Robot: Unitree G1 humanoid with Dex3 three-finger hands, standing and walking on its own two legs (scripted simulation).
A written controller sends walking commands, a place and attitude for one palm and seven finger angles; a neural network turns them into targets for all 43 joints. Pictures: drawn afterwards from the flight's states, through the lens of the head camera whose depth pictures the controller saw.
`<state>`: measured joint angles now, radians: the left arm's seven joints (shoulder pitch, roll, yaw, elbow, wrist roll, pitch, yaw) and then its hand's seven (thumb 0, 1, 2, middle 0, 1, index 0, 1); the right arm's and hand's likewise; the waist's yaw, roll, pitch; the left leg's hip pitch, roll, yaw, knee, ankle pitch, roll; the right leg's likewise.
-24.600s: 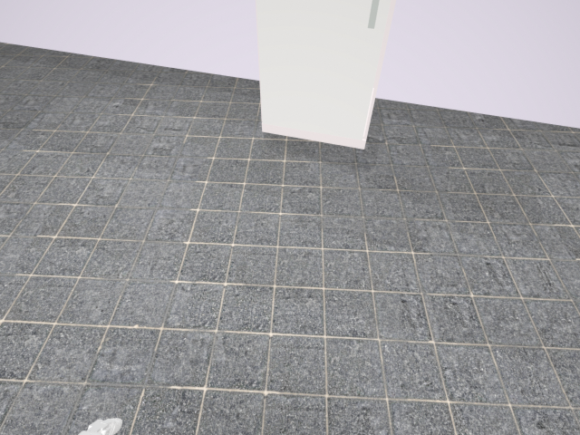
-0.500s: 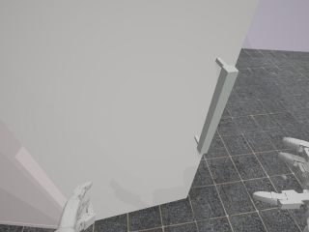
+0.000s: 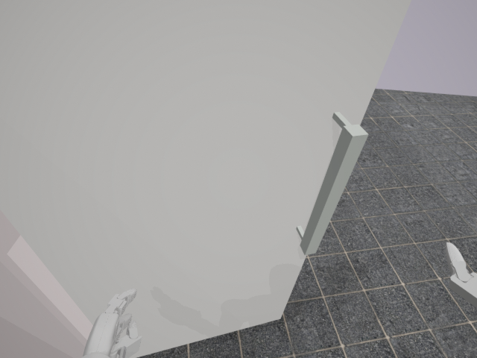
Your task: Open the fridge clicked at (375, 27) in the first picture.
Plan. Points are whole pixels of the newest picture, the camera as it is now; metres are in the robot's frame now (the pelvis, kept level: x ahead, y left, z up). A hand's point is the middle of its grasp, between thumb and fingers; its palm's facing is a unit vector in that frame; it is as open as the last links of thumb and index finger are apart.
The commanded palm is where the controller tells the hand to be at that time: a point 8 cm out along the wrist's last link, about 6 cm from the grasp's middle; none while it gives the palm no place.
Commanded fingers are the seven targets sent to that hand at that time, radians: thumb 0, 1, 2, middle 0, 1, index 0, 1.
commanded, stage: draw the hand back to the body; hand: right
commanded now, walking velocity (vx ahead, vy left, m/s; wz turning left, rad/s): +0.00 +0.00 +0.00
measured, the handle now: (321, 193) +0.40 -0.16 +0.08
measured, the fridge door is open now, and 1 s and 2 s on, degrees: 72 72 72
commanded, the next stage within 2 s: step back with the hand held close in 0.40 s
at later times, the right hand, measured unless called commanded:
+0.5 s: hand (462, 279) +0.18 -0.26 +0.16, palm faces +0.51 +0.76 -0.40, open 7.4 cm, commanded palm +0.13 -0.28 +0.18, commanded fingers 0.00 -0.90 -0.90 0.20 0.30 0.20 0.30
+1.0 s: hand out of the picture +0.15 -0.28 +0.16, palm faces +0.43 +0.77 -0.47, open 7.4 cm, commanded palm +0.09 -0.31 +0.18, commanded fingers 0.00 -0.90 -0.90 0.20 0.30 0.20 0.30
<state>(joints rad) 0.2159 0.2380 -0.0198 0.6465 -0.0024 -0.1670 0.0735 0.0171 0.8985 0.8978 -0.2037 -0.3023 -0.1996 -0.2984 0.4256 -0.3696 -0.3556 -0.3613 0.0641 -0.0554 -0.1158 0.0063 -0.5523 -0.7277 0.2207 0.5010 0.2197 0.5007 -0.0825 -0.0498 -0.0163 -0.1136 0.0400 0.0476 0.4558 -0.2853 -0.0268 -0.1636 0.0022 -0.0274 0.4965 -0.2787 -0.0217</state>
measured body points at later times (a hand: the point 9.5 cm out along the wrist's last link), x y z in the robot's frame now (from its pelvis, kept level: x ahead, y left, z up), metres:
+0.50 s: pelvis -0.01 +0.02 +0.00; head -0.03 +0.04 +0.45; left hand +0.19 +0.23 -0.08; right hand +0.14 -0.30 +0.19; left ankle -0.02 +0.14 -0.74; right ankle +0.00 -0.10 -0.74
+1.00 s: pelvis -0.05 -0.01 -0.01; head -0.03 -0.02 +0.44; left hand +0.12 +0.22 -0.09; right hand +0.12 -0.32 +0.18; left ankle -0.02 +0.14 -0.74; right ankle +0.00 -0.10 -0.74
